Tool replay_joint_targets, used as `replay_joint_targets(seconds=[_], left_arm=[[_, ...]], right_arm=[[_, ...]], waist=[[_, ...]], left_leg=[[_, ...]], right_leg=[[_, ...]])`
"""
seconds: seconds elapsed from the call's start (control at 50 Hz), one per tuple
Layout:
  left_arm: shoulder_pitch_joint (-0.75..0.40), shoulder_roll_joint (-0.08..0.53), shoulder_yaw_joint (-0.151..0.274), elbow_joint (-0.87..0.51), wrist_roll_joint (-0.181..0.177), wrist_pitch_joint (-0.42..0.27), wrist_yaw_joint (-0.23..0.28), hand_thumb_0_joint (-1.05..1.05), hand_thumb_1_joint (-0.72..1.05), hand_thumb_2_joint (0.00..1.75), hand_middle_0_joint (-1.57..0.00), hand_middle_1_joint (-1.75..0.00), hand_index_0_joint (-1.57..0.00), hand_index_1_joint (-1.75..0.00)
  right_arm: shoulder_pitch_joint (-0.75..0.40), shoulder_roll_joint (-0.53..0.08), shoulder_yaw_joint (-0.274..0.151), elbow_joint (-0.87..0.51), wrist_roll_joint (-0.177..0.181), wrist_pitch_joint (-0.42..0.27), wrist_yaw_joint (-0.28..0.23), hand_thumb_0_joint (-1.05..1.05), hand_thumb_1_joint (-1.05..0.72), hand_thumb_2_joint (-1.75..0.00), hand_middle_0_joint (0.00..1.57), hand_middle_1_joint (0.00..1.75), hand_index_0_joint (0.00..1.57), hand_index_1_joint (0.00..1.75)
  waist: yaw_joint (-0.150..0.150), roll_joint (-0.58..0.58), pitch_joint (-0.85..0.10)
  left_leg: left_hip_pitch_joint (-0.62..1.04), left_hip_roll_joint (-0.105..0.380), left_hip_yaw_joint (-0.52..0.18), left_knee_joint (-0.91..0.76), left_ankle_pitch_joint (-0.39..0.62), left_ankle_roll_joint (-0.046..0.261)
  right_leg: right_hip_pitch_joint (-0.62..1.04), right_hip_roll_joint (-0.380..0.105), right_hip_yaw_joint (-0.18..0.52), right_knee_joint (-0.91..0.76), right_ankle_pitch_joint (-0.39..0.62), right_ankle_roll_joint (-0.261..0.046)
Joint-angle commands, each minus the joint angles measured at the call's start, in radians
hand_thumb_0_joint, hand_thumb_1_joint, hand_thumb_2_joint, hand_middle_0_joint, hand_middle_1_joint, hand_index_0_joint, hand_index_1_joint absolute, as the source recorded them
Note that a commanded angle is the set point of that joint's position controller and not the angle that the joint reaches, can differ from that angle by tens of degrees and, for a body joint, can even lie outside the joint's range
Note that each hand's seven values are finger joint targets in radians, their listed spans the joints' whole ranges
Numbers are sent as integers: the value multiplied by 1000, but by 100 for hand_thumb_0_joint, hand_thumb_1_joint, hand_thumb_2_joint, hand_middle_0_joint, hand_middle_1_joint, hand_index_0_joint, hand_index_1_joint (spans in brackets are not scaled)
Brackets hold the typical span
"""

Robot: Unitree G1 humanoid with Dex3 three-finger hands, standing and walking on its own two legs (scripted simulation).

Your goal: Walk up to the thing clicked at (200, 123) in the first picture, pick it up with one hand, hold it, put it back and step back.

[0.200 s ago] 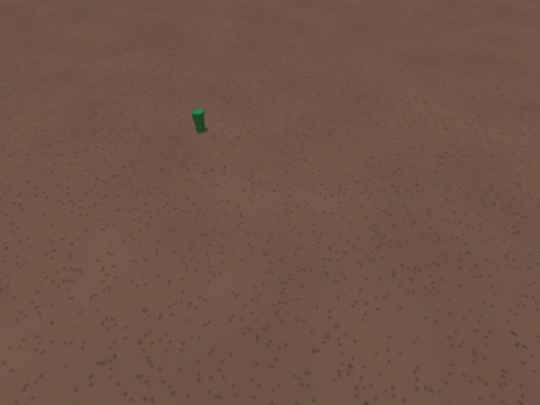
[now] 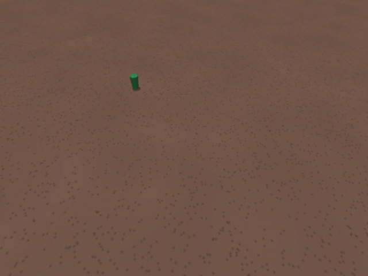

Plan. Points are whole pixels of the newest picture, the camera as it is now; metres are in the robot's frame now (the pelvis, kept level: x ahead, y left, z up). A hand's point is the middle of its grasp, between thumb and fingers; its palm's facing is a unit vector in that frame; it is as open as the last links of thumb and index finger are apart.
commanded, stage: stand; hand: left
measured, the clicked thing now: (134, 82) +1.89 +0.43 -0.72
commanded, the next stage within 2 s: walk up in 0.92 s
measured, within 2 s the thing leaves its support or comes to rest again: neither
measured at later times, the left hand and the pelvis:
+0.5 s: hand out of the picture +0.07 +0.25 -0.16, palm faces -0.03 -0.94 -0.34, open 7.4 cm; pelvis +0.00 +0.00 +0.00, yaw +0 degrees
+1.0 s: hand out of the picture +0.08 +0.26 -0.15, palm faces +0.00 -0.94 -0.33, open 7.4 cm; pelvis +0.01 +0.00 +0.00, yaw +1 degrees
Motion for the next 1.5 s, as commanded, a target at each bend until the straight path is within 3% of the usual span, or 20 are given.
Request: replay_joint_targets(seconds=[0.0,0.88,0.9,0.92,0.96,0.98,1.0,1.02,1.08,1.18,1.22,1.24,1.26,1.28,1.3,1.32,1.34,1.38,1.42,1.48], left_arm=[[-41,207,44,-60,-1,-17,13,0,90,90,-20,-30,-20,-30],[-29,217,46,-57,0,-14,12,0,90,90,-20,-30,-20,-30],[25,349,127,-109,17,-36,-24,0,90,90,-20,-30,-20,-30],[14,329,128,-109,26,-39,-37,0,90,90,-20,-30,-20,-30],[89,322,141,-118,31,-53,-46,0,90,90,-20,-30,-20,-30],[153,358,153,-107,33,-61,-42,0,90,90,-20,-30,-20,-30],[170,390,162,-119,37,-71,-37,0,90,90,-20,-30,-20,-30],[146,393,161,-139,32,-73,-38,0,90,90,-20,-30,-20,-30],[0,376,156,-199,32,-78,-38,0,90,90,-20,-30,-20,-30],[9,387,152,-222,29,-76,-57,0,90,90,-20,-30,-20,-30],[-25,373,144,-225,26,-68,-62,0,90,90,-20,-30,-20,-30],[-9,339,128,-229,27,-63,-62,0,90,90,-20,-30,-20,-30],[48,277,108,-229,27,-58,-66,0,90,90,-20,-30,-20,-30],[45,207,87,-263,10,-62,-63,0,90,90,-20,-30,-20,-30],[-7,315,98,-265,13,-63,-50,0,90,90,-20,-30,-20,-30],[6,353,95,-253,2,-64,-47,0,90,90,-20,-30,-20,-30],[67,342,99,-215,-12,-60,-52,0,90,90,-20,-30,-20,-30],[133,352,110,-177,-10,-54,-64,0,90,90,-20,-30,-20,-30],[130,325,114,-180,0,-43,-83,0,90,90,-20,-30,-20,-30],[63,313,115,-221,7,-38,-98,0,90,90,-20,-30,-20,-30]], right_arm=[[-37,-210,-38,-61,5,-19,-17,0,-90,-90,20,30,20,30],[-34,-212,-35,-63,4,-16,-19,0,-90,-90,20,30,20,30],[20,-320,-114,-120,-11,-37,15,0,-90,-90,20,30,20,30],[-7,-322,-117,-124,-18,-37,30,0,-90,-90,20,30,20,30],[-118,-271,-115,-195,-20,-41,48,0,-90,-90,20,30,20,30],[-180,-220,-106,-228,-22,-45,50,0,-90,-90,20,30,20,30],[-209,-216,-105,-243,-29,-49,46,0,-90,-90,20,30,20,30],[-180,-250,-115,-236,-25,-53,46,0,-90,-90,20,30,20,30],[-30,-291,-136,-208,-11,-44,76,0,-90,-90,20,30,20,30],[-24,-255,-140,-222,-15,-48,103,0,-90,-90,20,30,20,30],[111,-266,-157,-179,-14,-51,94,0,-90,-90,20,30,20,30],[206,-302,-172,-153,-18,-56,81,0,-90,-90,20,30,20,30],[351,-363,-198,-116,-25,-64,63,0,-90,-90,20,30,20,30],[416,-479,-211,-135,-30,-73,47,0,-90,-90,20,30,20,30],[297,-514,-215,-182,9,-72,50,0,-90,-90,20,30,20,30],[210,-467,-198,-205,11,-75,42,0,-90,-90,20,30,20,30],[151,-419,-173,-229,9,-81,38,0,-90,-90,20,30,20,30],[101,-352,-146,-248,13,-92,34,0,-90,-90,20,30,20,30],[133,-336,-141,-254,12,-105,35,0,-90,-90,20,30,20,30],[135,-343,-140,-268,11,-114,38,0,-90,-90,20,30,20,30]], waist=[[1,4,-63],[1,2,-69],[10,13,-182],[26,45,-87],[87,-17,14],[138,-156,55],[158,-173,63],[130,-94,57],[18,-154,25],[14,-137,46],[-60,-76,1],[-110,9,-57],[-168,218,-136],[-188,443,-140],[-148,245,-85],[-95,94,-47],[-47,68,-29],[6,103,28],[-6,111,22],[-10,108,67]], left_leg=[[-2,113,-89,-63,111,34],[28,117,-88,-70,134,29],[-22,93,-133,17,-435,115],[-179,101,-167,20,-568,126],[-415,89,-127,172,-438,108],[-613,5,20,344,-285,59],[-712,47,-28,496,-294,42],[-674,63,-85,541,-272,34],[-533,117,-64,496,-211,14],[-235,89,42,255,-52,12],[-4,42,121,206,19,16],[172,21,121,209,-42,31],[376,51,19,128,-262,73],[380,336,-588,-152,-644,148],[180,439,-795,-279,-750,249],[158,418,-628,-221,-624,232],[117,351,-451,-168,-506,197],[-42,279,-263,-189,-400,166],[-32,256,-188,-216,-295,155],[-28,269,-136,-252,-289,208]], right_leg=[[10,-121,90,-55,107,-30],[22,-124,91,-63,127,-31],[62,-79,54,58,-384,-64],[6,-98,89,101,-503,-81],[51,-189,233,8,-575,-139],[197,-310,384,-160,-631,-202],[241,-439,512,-259,-577,-262],[193,-450,523,-273,-577,-271],[121,-331,280,-262,-554,-210],[-91,-250,43,-178,-326,-172],[-202,-220,-20,-42,-345,-160],[-299,-178,-74,149,-237,-145],[-429,-90,-148,520,-179,-115],[-665,68,-45,817,-406,-67],[-604,-3,117,888,-361,-80],[-628,-53,155,896,-252,-72],[-606,-85,152,853,-179,-60],[-494,-128,111,725,-106,-27],[-473,-121,76,670,-43,1],[-511,-145,47,537,-5,21]])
